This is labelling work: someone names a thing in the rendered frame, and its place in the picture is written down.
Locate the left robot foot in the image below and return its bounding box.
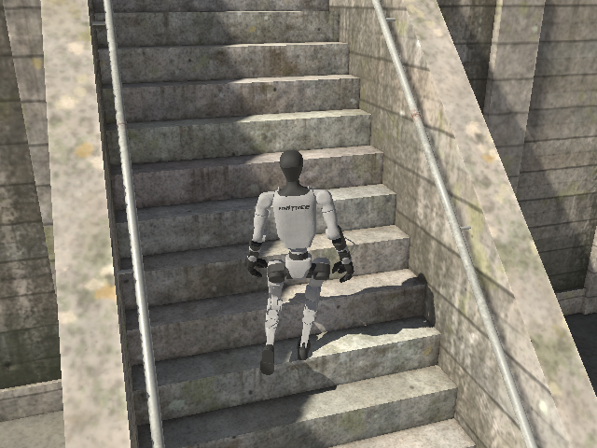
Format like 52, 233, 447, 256
260, 344, 274, 375

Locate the robot left forearm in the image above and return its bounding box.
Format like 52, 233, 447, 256
247, 229, 263, 262

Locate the right robot thigh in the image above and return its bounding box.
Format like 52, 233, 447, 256
305, 258, 330, 301

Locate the left robot hand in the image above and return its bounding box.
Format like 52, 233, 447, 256
246, 259, 268, 277

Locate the left robot upper arm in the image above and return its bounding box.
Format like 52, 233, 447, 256
252, 191, 274, 243

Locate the robot right forearm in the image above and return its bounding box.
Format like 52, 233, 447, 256
332, 225, 352, 264

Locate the right robot hand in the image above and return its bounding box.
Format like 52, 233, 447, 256
332, 261, 354, 283

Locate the right robot upper arm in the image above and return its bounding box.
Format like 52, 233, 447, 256
313, 189, 340, 240

